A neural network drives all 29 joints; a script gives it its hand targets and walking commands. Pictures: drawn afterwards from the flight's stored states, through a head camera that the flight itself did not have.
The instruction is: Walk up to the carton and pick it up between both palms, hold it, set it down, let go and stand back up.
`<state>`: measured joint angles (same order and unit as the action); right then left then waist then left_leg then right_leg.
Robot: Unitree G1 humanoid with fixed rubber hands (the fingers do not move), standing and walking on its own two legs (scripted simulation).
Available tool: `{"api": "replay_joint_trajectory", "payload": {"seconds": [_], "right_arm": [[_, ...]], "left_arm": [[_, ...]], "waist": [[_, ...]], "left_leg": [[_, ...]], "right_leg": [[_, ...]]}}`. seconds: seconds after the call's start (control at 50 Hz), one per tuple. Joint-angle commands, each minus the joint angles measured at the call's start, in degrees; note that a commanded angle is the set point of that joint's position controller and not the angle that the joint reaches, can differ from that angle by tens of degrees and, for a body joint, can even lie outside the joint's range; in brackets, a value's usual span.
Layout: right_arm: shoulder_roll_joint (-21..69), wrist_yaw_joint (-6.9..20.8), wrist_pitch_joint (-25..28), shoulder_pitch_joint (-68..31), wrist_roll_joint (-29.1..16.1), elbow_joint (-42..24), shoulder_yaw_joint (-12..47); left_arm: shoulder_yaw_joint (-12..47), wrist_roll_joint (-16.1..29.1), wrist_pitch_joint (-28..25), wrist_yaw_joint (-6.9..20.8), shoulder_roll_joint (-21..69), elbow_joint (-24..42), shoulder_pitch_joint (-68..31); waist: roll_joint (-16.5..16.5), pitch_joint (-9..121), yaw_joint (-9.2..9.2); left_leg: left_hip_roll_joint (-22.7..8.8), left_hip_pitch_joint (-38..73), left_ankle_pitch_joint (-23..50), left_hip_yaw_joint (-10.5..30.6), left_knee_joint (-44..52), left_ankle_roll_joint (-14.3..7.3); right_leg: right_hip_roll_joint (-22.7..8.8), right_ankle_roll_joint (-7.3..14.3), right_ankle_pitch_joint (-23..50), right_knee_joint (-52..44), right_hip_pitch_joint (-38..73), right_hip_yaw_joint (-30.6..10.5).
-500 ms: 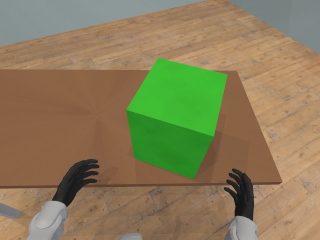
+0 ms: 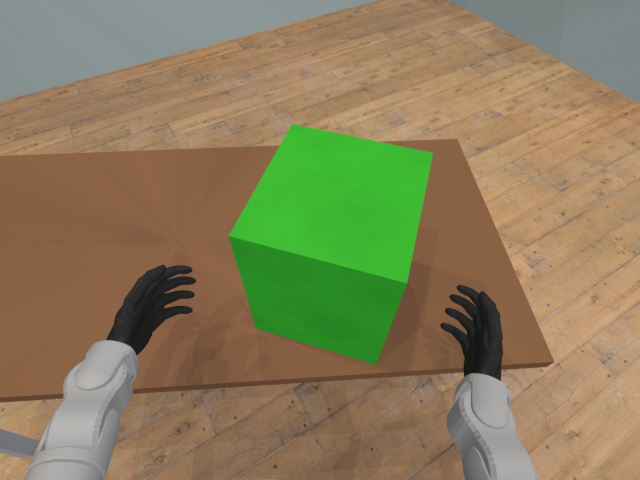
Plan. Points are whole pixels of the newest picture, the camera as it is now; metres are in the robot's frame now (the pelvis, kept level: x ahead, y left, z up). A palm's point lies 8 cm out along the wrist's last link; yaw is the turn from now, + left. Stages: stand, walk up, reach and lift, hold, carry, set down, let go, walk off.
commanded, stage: reach and lift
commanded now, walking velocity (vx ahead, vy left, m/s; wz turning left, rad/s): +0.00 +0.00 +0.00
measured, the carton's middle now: (335, 249) +0.41 +0.00 +0.00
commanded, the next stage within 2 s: none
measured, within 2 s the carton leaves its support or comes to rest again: neither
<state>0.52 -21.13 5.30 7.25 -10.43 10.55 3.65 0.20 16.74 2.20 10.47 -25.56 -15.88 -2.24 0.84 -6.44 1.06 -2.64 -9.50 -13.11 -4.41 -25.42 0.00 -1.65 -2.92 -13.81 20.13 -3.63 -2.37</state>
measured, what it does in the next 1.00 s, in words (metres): stands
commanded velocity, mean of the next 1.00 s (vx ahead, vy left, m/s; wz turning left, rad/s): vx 0.00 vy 0.00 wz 0.00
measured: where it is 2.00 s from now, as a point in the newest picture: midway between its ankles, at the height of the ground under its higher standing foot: outside the picture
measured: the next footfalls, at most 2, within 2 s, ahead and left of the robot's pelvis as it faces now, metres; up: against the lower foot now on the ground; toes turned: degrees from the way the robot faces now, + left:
none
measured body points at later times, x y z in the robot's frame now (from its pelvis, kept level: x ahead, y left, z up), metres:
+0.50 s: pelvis -0.01 +0.00 +0.00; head +0.02 +0.02 +0.45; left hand +0.36 +0.22 +0.07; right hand +0.30 -0.18 +0.06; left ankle +0.01 +0.11 -0.74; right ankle -0.03 -0.16 -0.74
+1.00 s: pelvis -0.01 +0.00 +0.00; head +0.01 +0.03 +0.45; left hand +0.43 +0.19 +0.11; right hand +0.35 -0.19 +0.10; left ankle +0.01 +0.11 -0.74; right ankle -0.03 -0.16 -0.74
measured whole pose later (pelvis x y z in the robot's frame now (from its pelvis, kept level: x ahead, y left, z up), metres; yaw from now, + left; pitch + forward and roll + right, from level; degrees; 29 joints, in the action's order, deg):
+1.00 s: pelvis -0.01 +0.00 +0.00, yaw +0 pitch +2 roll -1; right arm -3.2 -19.3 -13.4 -30.3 -15.7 27.8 -0.7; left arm 1.1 14.6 15.0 7.6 -26.1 -45.3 -42.8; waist 2.7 0.3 -7.6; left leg -2.6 -15.4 -10.0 -3.3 -23.3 -0.1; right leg -1.5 -2.9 -10.2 17.1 -9.1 -1.2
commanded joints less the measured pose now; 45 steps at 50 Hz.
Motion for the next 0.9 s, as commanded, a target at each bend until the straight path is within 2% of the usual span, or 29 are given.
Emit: {"api": "replay_joint_trajectory", "payload": {"seconds": [0.0,0.02,0.04,0.1,0.12,0.14,0.16,0.2,0.22,0.26,0.28,0.3,0.32,0.36,0.46,0.48,0.5,0.54,0.58,0.6,0.62,0.66,0.7,0.74,0.76,0.78,0.8,0.84,0.88], "right_arm": [[-2.3,-0.5,0.8,-9.5,-0.5,-13.6,0.8],[-2.2,-0.6,0.5,-11.6,0.0,-13.5,0.4],[-2.3,-0.6,-0.6,-11.2,-0.3,-12.7,0.2],[-3.1,-0.4,-3.1,-17.9,-0.4,-15.3,-0.9],[-2.1,-0.3,-3.5,-13.7,-0.8,-12.1,0.1],[-2.7,-0.3,-4.1,-15.7,-0.5,-14.9,-0.3],[-0.9,-0.5,-4.9,-16.2,-2.0,-13.8,-0.2],[-2.8,-0.8,-6.9,-18.6,-1.3,-10.4,-0.5],[-3.7,-0.6,-7.0,-21.2,-2.1,-13.4,0.5],[-4.4,-1.1,-7.9,-22.2,-2.1,-12.1,-0.2],[-4.4,-1.0,-8.2,-21.3,-2.6,-11.4,-1.4],[-5.6,-0.7,-7.9,-24.2,-3.2,-15.1,-1.8],[-5.0,-0.8,-8.4,-25.8,-3.5,-11.0,-0.6],[-5.6,-0.8,-9.0,-30.2,-3.0,-15.0,-2.1],[-7.3,0.5,-12.5,-34.7,-4.1,-12.0,-3.6],[-7.2,0.0,-13.1,-35.4,-3.6,-11.8,-4.2],[-9.1,0.3,-13.7,-37.8,-3.5,-9.9,-3.5],[-8.3,0.4,-15.8,-42.3,-2.3,-5.7,-5.9],[-8.5,0.7,-16.1,-44.7,-4.0,-6.1,-5.2],[-8.7,1.0,-15.7,-43.5,-3.2,-6.0,-5.8],[-8.8,1.3,-15.6,-48.5,-4.1,-7.1,-6.9],[-9.1,1.9,-16.2,-45.9,-3.4,-1.2,-7.1],[-8.3,1.6,-16.2,-48.4,-3.3,-0.3,-6.8],[-9.0,1.9,-16.1,-50.8,-3.9,0.8,-5.5],[-8.1,2.1,-16.3,-53.7,-2.7,3.9,-7.4],[-9.0,2.1,-15.9,-54.0,-4.4,2.2,-5.6],[-9.2,1.8,-16.0,-54.6,-4.2,3.1,-6.6],[-9.1,1.8,-16.7,-55.7,-5.4,5.9,-4.9],[-10.1,2.0,-16.3,-53.5,-4.7,8.2,-5.6]], "left_arm": [[-6.2,0.1,0.1,0.1,-9.3,7.7,-11.4],[-7.0,0.3,0.0,0.1,-10.4,8.9,-16.1],[-6.3,0.6,0.9,0.6,-10.4,5.1,-15.8],[-5.0,1.1,1.1,0.3,-9.3,5.3,-23.5],[-5.2,0.6,1.3,0.2,-10.0,4.7,-21.5],[-6.4,1.0,1.2,0.2,-10.8,4.7,-22.3],[-5.9,0.5,1.0,0.2,-11.7,4.5,-25.2],[-5.6,0.1,2.4,0.4,-11.2,2.0,-27.4],[-6.9,-0.1,3.1,0.2,-12.2,2.1,-27.9],[-5.1,0.0,4.6,0.2,-10.2,2.0,-29.4],[-5.0,-0.9,4.9,0.3,-10.3,3.1,-31.8],[-7.3,-1.4,4.5,-0.5,-11.0,6.1,-31.0],[-6.3,-1.8,5.4,-0.8,-10.7,2.6,-33.0],[-5.9,-0.8,5.9,-0.6,-10.6,0.8,-35.1],[-4.8,0.0,8.1,-1.9,-11.8,-0.6,-41.7],[-4.9,-0.3,8.2,-1.8,-11.2,-2.3,-42.7],[-5.0,0.2,8.7,-1.7,-11.5,-3.8,-44.5],[-4.2,-0.6,9.8,-1.7,-11.8,-8.3,-49.9],[-3.1,0.8,9.4,-2.2,-11.9,-5.1,-54.0],[-2.8,0.7,9.2,-2.7,-11.4,-6.9,-51.2],[-2.4,0.9,9.4,-3.0,-10.7,-6.4,-53.7],[-2.3,-0.5,9.4,-2.8,-10.2,-9.2,-52.7],[-2.9,-0.1,9.2,-2.3,-12.1,-12.5,-54.8],[-2.6,0.1,8.6,-2.5,-10.9,-12.6,-57.1],[-1.6,-1.5,8.6,-2.7,-9.8,-14.3,-60.9],[-1.4,-0.6,8.3,-2.5,-11.5,-16.2,-61.3],[-1.1,-1.3,9.0,-2.6,-10.5,-16.3,-61.9],[-2.9,-1.7,9.6,-2.6,-11.5,-19.2,-61.4],[-2.6,-3.0,10.7,-2.9,-10.1,-19.9,-59.6]], "waist": [[-3.3,17.2,-1.82],[-4.2,18.2,-0.54],[-2.0,16.9,-1.19],[-2.5,18.4,-3.22],[-5.1,17.3,-2.34],[-2.2,19.6,-2.28],[-5.5,18.9,-1.94],[-5.9,17.8,-3.25],[-3.9,19.5,-1.06],[-4.5,20.6,-4.23],[-7.1,20.6,-4.53],[-7.3,24.5,-2.52],[-7.9,23.1,-2.86],[-3.8,24.1,-3.71],[-6.9,25.7,-3.88],[-5.0,25.0,-5.46],[-4.8,25.8,-4.17],[-4.4,23.5,-5.99],[-7.2,24.1,-6.32],[-6.8,26.4,-5.38],[-6.6,30.4,-7.37],[-7.0,30.3,-8.25],[-3.7,33.6,-8.80],[-5.2,34.0,-7.32],[-6.3,33.0,-9.23],[-8.6,31.3,-7.67],[-9.5,32.5,-8.87],[-6.2,30.0,-7.98],[-7.2,29.9,-8.60]], "left_leg": [[1.6,14.9,18.9,1.1,1.2,0.7],[1.7,14.1,18.5,0.5,1.3,0.6],[1.8,13.3,16.2,0.8,2.0,0.1],[1.8,10.9,10.3,0.9,2.8,-0.3],[1.7,11.8,11.6,0.6,3.2,-0.1],[1.6,11.3,12.0,0.3,2.4,-0.1],[1.9,11.2,13.4,0.0,2.4,-0.1],[1.9,11.6,12.6,0.9,2.9,0.0],[1.9,12.0,14.5,0.5,2.8,-0.1],[2.1,11.8,15.8,0.6,2.6,0.3],[1.8,13.1,17.3,0.5,2.5,0.7],[1.6,13.8,19.9,0.4,1.8,1.1],[1.5,13.9,20.2,0.7,2.2,0.8],[2.2,12.3,16.2,-0.2,1.9,0.2],[1.9,11.8,15.4,0.2,3.4,0.4],[1.6,11.7,13.0,0.5,3.4,0.4],[1.4,11.8,12.6,0.5,3.6,0.1],[1.4,9.6,8.6,0.9,4.8,0.0],[1.6,7.6,7.3,0.9,4.4,0.1],[1.5,9.5,9.3,0.9,4.2,0.7],[1.6,11.2,12.1,1.1,3.2,0.7],[1.6,13.1,14.3,1.2,3.1,1.6],[1.9,12.5,15.3,1.2,2.7,0.7],[2.1,13.4,14.8,1.3,2.4,1.2],[1.8,14.3,15.9,1.5,2.8,1.6],[2.2,12.8,15.9,1.0,2.6,1.4],[2.0,14.2,16.7,0.8,2.2,2.0],[2.4,11.6,14.6,1.6,2.2,0.3],[2.3,13.3,17.7,1.2,2.4,1.0]], "right_leg": [[2.0,2.4,20.3,-2.0,-3.2,2.3],[1.3,2.0,19.9,-1.4,-4.4,1.8],[1.3,1.3,20.7,-2.3,-3.9,1.6],[1.2,1.7,15.6,-2.8,-5.3,2.3],[0.7,2.0,15.8,-2.3,-3.9,1.6],[1.2,1.8,17.3,-1.9,-2.9,2.2],[0.4,2.1,19.4,-1.9,-3.2,0.9],[0.6,1.4,19.9,-1.8,-4.7,1.6],[0.7,1.2,21.5,-1.5,-3.4,1.2],[1.6,1.2,23.4,-2.0,-2.5,2.4],[1.4,1.7,22.8,-1.9,-2.1,2.6],[1.7,1.9,24.3,-1.6,-2.5,2.8],[2.0,1.5,24.9,-1.2,-2.8,2.7],[1.5,1.4,23.2,-1.7,-2.5,2.1],[2.7,1.8,20.2,-2.8,-1.8,2.9],[2.8,1.3,19.3,-2.4,-1.6,3.2],[2.9,1.4,19.1,-1.9,-1.7,3.7],[2.7,1.5,15.1,-2.7,-4.2,3.9],[2.6,2.2,14.4,-1.6,-5.3,3.2],[3.1,1.8,14.8,-1.6,-4.8,3.7],[3.1,2.3,17.6,-2.2,-5.1,3.8],[3.7,2.1,19.9,-2.2,-4.6,4.2],[3.8,1.9,22.7,-2.1,-2.8,4.1],[3.9,1.4,22.4,-2.1,-3.2,4.4],[3.9,2.1,21.2,-2.7,-4.7,4.9],[3.7,1.7,21.7,-1.9,-6.0,4.0],[3.8,1.9,22.2,-2.9,-5.1,4.6],[3.6,1.4,23.0,-2.3,-4.7,3.8],[4.1,1.5,25.5,-2.1,-4.8,5.3]]}}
